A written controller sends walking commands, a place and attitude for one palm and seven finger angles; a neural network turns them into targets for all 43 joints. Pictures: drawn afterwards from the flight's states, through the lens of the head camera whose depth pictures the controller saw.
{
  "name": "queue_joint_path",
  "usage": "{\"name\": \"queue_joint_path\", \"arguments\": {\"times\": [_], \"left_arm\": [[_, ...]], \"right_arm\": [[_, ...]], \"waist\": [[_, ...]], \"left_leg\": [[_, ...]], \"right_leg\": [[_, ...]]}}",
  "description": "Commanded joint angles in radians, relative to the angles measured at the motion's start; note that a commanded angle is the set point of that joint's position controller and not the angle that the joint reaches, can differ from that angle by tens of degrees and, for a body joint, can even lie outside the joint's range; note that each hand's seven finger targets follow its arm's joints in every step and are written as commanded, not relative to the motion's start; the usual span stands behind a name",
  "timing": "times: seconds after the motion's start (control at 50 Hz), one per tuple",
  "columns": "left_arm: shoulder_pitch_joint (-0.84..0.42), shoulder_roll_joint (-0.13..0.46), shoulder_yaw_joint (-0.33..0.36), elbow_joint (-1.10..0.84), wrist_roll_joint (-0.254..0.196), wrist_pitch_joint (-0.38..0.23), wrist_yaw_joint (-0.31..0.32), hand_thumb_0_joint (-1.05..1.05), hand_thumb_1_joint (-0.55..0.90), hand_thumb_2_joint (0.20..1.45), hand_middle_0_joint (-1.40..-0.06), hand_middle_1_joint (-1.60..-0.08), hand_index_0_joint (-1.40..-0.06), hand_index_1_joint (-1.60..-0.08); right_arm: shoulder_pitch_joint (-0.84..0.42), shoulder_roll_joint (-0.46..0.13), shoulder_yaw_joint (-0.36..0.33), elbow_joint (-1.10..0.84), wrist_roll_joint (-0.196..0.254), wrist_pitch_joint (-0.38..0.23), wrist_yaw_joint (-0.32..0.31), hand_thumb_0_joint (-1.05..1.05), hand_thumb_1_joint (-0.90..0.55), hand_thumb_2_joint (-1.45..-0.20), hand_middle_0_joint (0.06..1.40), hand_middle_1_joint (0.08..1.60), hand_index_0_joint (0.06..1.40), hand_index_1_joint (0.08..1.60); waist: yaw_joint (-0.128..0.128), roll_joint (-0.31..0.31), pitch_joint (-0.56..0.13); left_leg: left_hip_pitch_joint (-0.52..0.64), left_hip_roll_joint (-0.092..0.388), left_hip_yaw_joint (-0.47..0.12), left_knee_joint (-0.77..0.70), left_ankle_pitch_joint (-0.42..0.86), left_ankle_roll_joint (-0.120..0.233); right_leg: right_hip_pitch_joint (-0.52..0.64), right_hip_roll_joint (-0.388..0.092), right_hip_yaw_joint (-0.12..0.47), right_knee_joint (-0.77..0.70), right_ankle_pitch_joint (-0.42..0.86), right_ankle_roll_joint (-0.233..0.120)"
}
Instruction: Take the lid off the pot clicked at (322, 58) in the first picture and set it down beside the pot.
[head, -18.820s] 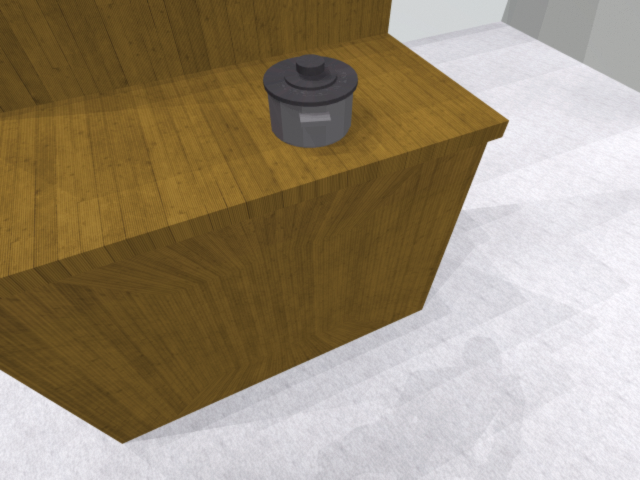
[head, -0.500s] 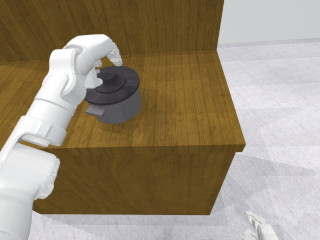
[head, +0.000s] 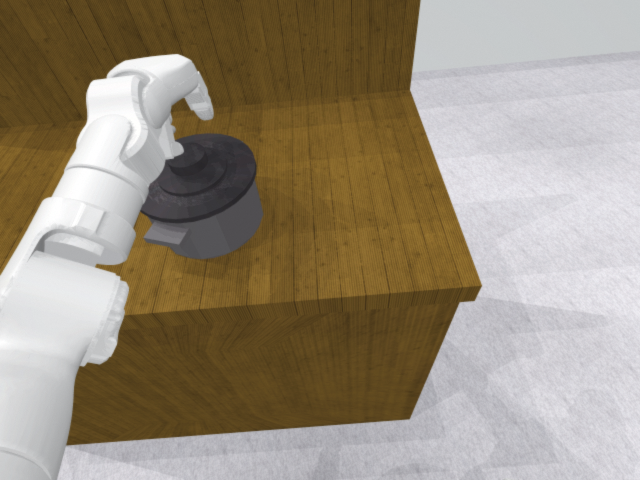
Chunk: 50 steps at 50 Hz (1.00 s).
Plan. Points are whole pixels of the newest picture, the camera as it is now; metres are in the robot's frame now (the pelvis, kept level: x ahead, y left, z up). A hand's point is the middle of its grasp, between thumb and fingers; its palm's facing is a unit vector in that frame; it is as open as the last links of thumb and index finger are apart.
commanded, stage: move the open hand above the knob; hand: left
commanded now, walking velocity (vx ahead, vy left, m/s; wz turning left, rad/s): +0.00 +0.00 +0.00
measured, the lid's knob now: (187, 159) +0.49 +0.15 +0.15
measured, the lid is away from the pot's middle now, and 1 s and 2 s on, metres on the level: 0.00 0.00 0.00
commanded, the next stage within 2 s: lower the open fingers around the knob in 0.54 s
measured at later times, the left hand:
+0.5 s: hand (154, 123) +0.46 +0.16 +0.23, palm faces -0.20 -0.04 -0.98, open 10.0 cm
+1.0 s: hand (176, 151) +0.46 +0.15 +0.19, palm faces -0.32 -0.08 -0.94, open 10.0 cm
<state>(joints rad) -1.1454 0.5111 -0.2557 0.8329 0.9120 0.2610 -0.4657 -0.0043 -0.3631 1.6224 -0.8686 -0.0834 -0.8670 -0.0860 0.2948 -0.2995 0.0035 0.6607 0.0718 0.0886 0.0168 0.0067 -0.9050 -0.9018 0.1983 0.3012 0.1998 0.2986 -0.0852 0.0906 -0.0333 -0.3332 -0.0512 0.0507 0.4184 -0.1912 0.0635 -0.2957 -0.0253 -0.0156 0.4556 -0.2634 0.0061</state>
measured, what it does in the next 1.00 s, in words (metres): stands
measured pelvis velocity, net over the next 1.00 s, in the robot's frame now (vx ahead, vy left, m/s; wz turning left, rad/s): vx -0.01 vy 0.00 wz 0.02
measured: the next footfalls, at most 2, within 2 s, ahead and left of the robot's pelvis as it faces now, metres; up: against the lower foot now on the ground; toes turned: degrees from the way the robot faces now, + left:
none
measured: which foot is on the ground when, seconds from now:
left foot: down 0.00-1.00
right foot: down 0.00-1.00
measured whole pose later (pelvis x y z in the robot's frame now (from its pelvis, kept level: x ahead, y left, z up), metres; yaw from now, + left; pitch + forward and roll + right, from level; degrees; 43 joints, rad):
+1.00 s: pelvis -0.01 +0.00 +0.00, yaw +1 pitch +4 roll +0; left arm -1.13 0.47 -0.28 0.84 0.87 0.28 -0.50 0.00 -0.36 1.62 -0.87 -0.08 -0.87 -0.09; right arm 0.25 -0.30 0.02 0.68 0.08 0.09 -0.01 0.01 -0.90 -0.90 0.20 0.30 0.20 0.30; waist -0.08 0.07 -0.02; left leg -0.31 -0.05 0.03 0.43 -0.19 0.06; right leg -0.26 -0.02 -0.04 0.46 -0.26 0.00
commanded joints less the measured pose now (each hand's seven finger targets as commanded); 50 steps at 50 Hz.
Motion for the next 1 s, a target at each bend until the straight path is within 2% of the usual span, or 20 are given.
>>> {"name": "queue_joint_path", "arguments": {"times": [0.0, 0.02, 0.14, 0.16, 0.24, 0.26, 0.28, 0.32, 0.38, 0.46, 0.48, 0.56, 0.58, 0.62, 0.66, 0.76, 0.86, 0.88, 0.92, 0.98], "left_arm": [[-0.725, 0.342, 0.163, -0.388, 0.003, -0.048, 0.026, 0.0, -0.374, 1.629, -0.86, -0.081, -0.86, -0.081], [-0.717, 0.407, 0.214, -0.37, 0.006, -0.052, 0.036, 0.0, -0.374, 1.629, -0.86, -0.081, -0.86, -0.081], [-0.381, 0.178, 0.062, -0.018, 0.006, -0.003, 0.029, 0.0, -0.374, 1.629, -0.86, -0.081, -0.86, -0.081], [-0.333, 0.121, 0.03, -0.013, -0.013, -0.002, 0.023, 0.0, -0.374, 1.629, -0.86, -0.081, -0.86, -0.081], [-0.563, 0.167, 0.028, -0.477, 0.007, -0.022, 0.0, 0.0, -0.374, 1.629, -0.86, -0.081, -0.86, -0.081], [-0.545, 0.142, 0.02, -0.48, -0.025, -0.025, -0.001, 0.0, -0.374, 1.629, -0.86, -0.081, -0.86, -0.081], [-0.619, 0.249, 0.094, -0.497, -0.01, -0.026, 0.003, 0.0, -0.374, 1.629, -0.86, -0.081, -0.86, -0.081], [-0.592, 0.32, 0.156, -0.306, -0.015, -0.005, 0.007, 0.0, -0.374, 1.629, -0.86, -0.081, -0.86, -0.081], [-0.627, 0.323, 0.155, -0.307, -0.014, -0.01, 0.03, 0.0, -0.374, 1.629, -0.86, -0.081, -0.86, -0.081], [-0.422, 0.072, -0.016, -0.153, -0.015, 0.011, 0.022, 0.0, -0.374, 1.629, -0.86, -0.081, -0.86, -0.081], [-0.397, 0.182, 0.075, -0.162, 0.002, 0.011, 0.024, 0.0, -0.374, 1.629, -0.86, -0.081, -0.86, -0.081], [-0.537, 0.153, 0.031, -0.331, -0.022, 0.004, 0.008, 0.0, -0.374, 1.629, -0.86, -0.081, -0.86, -0.081], [-0.597, 0.241, 0.093, -0.378, -0.003, -0.001, 0.012, 0.0, -0.374, 1.629, -0.86, -0.081, -0.86, -0.081], [-0.612, 0.282, 0.12, -0.299, 0.0, -0.004, 0.011, 0.0, -0.374, 1.629, -0.86, -0.081, -0.86, -0.081], [-0.587, 0.228, 0.086, -0.155, -0.029, 0.036, 0.01, 0.0, -0.374, 1.629, -0.86, -0.081, -0.86, -0.081], [-0.439, 0.17, 0.058, -0.098, -0.027, 0.03, 0.005, 0.0, -0.374, 1.629, -0.86, -0.081, -0.86, -0.081], [-0.547, 0.101, -0.01, -0.208, -0.036, 0.026, -0.001, 0.0, -0.374, 1.629, -0.86, -0.081, -0.86, -0.081], [-0.587, 0.222, 0.082, -0.22, -0.016, 0.021, 0.008, 0.0, -0.374, 1.629, -0.86, -0.081, -0.86, -0.081], [-0.65, 0.295, 0.125, -0.201, -0.006, 0.012, 0.013, 0.0, -0.374, 1.629, -0.86, -0.081, -0.86, -0.081], [-0.637, 0.266, 0.112, -0.162, 0.001, 0.007, 0.022, 0.0, -0.374, 1.629, -0.86, -0.081, -0.86, -0.081]], "right_arm": [[-0.076, -0.111, -0.048, -0.145, -0.007, -0.069, -0.029, 0.0, -0.9, -0.9, 0.2, 0.3, 0.2, 0.3], [-0.063, -0.112, -0.046, -0.132, -0.005, -0.077, -0.036, 0.0, -0.9, -0.9, 0.2, 0.3, 0.2, 0.3], [-0.067, -0.117, -0.031, -0.098, 0.01, -0.052, -0.015, 0.0, -0.9, -0.9, 0.2, 0.3, 0.2, 0.3], [-0.069, -0.124, -0.036, -0.107, 0.012, -0.044, -0.007, 0.0, -0.9, -0.9, 0.2, 0.3, 0.2, 0.3], [-0.151, -0.098, -0.043, -0.18, 0.001, -0.038, 0.005, 0.0, -0.9, -0.9, 0.2, 0.3, 0.2, 0.3], [-0.134, -0.096, -0.049, -0.179, 0.0, -0.037, 0.003, 0.0, -0.9, -0.9, 0.2, 0.3, 0.2, 0.3], [-0.128, -0.1, -0.045, -0.158, 0.0, -0.038, -0.001, 0.0, -0.9, -0.9, 0.2, 0.3, 0.2, 0.3], [-0.103, -0.111, -0.035, -0.116, 0.007, -0.035, -0.019, 0.0, -0.9, -0.9, 0.2, 0.3, 0.2, 0.3], [-0.113, -0.11, -0.025, -0.111, 0.006, -0.038, -0.023, 0.0, -0.9, -0.9, 0.2, 0.3, 0.2, 0.3], [-0.121, -0.104, -0.03, -0.11, 0.01, -0.021, -0.004, 0.0, -0.9, -0.9, 0.2, 0.3, 0.2, 0.3], [-0.13, -0.106, -0.025, -0.121, 0.009, -0.02, 0.0, 0.0, -0.9, -0.9, 0.2, 0.3, 0.2, 0.3], [-0.165, -0.104, -0.029, -0.153, 0.006, -0.012, -0.007, 0.0, -0.9, -0.9, 0.2, 0.3, 0.2, 0.3], [-0.157, -0.1, -0.028, -0.149, 0.002, -0.018, -0.01, 0.0, -0.9, -0.9, 0.2, 0.3, 0.2, 0.3], [-0.145, -0.101, -0.022, -0.132, 0.004, -0.024, -0.024, 0.0, -0.9, -0.9, 0.2, 0.3, 0.2, 0.3], [-0.118, -0.114, -0.024, -0.097, 0.012, -0.021, -0.027, 0.0, -0.9, -0.9, 0.2, 0.3, 0.2, 0.3], [-0.117, -0.113, -0.024, -0.122, 0.007, -0.034, -0.018, 0.0, -0.9, -0.9, 0.2, 0.3, 0.2, 0.3], [-0.123, -0.109, -0.034, -0.128, 0.007, -0.028, -0.019, 0.0, -0.9, -0.9, 0.2, 0.3, 0.2, 0.3], [-0.11, -0.113, -0.034, -0.117, 0.002, -0.035, -0.026, 0.0, -0.9, -0.9, 0.2, 0.3, 0.2, 0.3], [-0.095, -0.115, -0.028, -0.107, 0.0, -0.045, -0.037, 0.0, -0.9, -0.9, 0.2, 0.3, 0.2, 0.3], [-0.076, -0.113, -0.034, -0.095, -0.004, -0.057, -0.037, 0.0, -0.9, -0.9, 0.2, 0.3, 0.2, 0.3]], "waist": [[0.001, -0.114, -0.558], [0.009, -0.124, -0.554], [0.025, -0.137, -0.265], [0.025, -0.108, -0.268], [0.017, -0.025, -0.531], [0.001, -0.042, -0.513], [0.003, -0.075, -0.498], [0.002, -0.153, -0.398], [0.024, -0.1, -0.415], [0.014, -0.082, -0.331], [0.039, -0.123, -0.356], [0.015, -0.101, -0.44], [0.021, -0.112, -0.477], [0.014, -0.151, -0.423], [0.004, -0.146, -0.341], [0.029, -0.124, -0.358], [-0.003, -0.116, -0.352], [0.008, -0.142, -0.387], [0.009, -0.138, -0.421], [0.012, -0.106, -0.418]], "left_leg": [[0.375, 0.004, -0.082, 0.033, 0.369, 0.037], [0.373, 0.008, -0.081, 0.026, 0.366, 0.038], [0.236, 0.01, -0.071, 0.002, 0.295, 0.007], [0.245, 0.009, -0.073, 0.012, 0.326, 0.006], [0.426, 0.01, -0.096, 0.059, 0.515, 0.019], [0.439, 0.016, -0.105, 0.073, 0.545, 0.025], [0.422, 0.016, -0.107, 0.059, 0.489, 0.022], [0.326, 0.004, -0.089, 0.026, 0.329, 0.025], [0.317, 0.002, -0.089, 0.007, 0.325, 0.011], [0.307, 0.008, -0.09, 0.019, 0.336, -0.001], [0.284, 0.008, -0.088, 0.015, 0.309, -0.003], [0.325, -0.001, -0.084, 0.027, 0.319, 0.016], [0.335, 0.0, -0.084, 0.025, 0.315, 0.018], [0.303, -0.003, -0.081, 0.015, 0.267, 0.023], [0.26, -0.008, -0.085, -0.004, 0.219, 0.02], [0.255, -0.01, -0.083, 0.004, 0.24, 0.015], [0.286, -0.005, -0.085, 0.001, 0.177, 0.022], [0.286, -0.005, -0.087, 0.0, 0.168, 0.025], [0.28, -0.013, -0.087, -0.002, 0.178, 0.029], [0.297, -0.008, -0.094, 0.0, 0.201, 0.022]], "right_leg": [[0.125, 0.044, 0.006, -0.038, 0.424, -0.033], [0.133, 0.043, 0.007, -0.037, 0.427, -0.033], [-0.01, 0.046, -0.039, -0.032, 0.308, -0.041], [-0.011, 0.04, -0.039, -0.033, 0.32, -0.044], [0.049, 0.034, -0.007, -0.018, 0.42, -0.041], [0.035, 0.037, -0.009, -0.035, 0.426, -0.04], [0.044, 0.045, -0.008, -0.036, 0.414, -0.036], [0.055, 0.049, -0.018, -0.045, 0.37, -0.038], [0.065, 0.041, -0.024, -0.03, 0.358, -0.047], [-0.018, 0.04, -0.041, -0.036, 0.297, -0.05], [0.018, 0.041, -0.036, -0.026, 0.297, -0.047], [0.057, 0.03, -0.019, -0.033, 0.348, -0.047], [0.083, 0.035, -0.011, -0.032, 0.36, -0.043], [0.078, 0.039, -0.012, -0.039, 0.343, -0.043], [0.052, 0.039, -0.027, -0.05, 0.313, -0.045], [0.07, 0.036, -0.026, -0.035, 0.324, -0.046], [0.02, 0.041, -0.027, -0.055, 0.256, -0.044], [0.054, 0.045, -0.016, -0.053, 0.27, -0.041], [0.093, 0.044, -0.01, -0.045, 0.308, -0.041], [0.068, 0.047, -0.016, -0.039, 0.305, -0.045]]}}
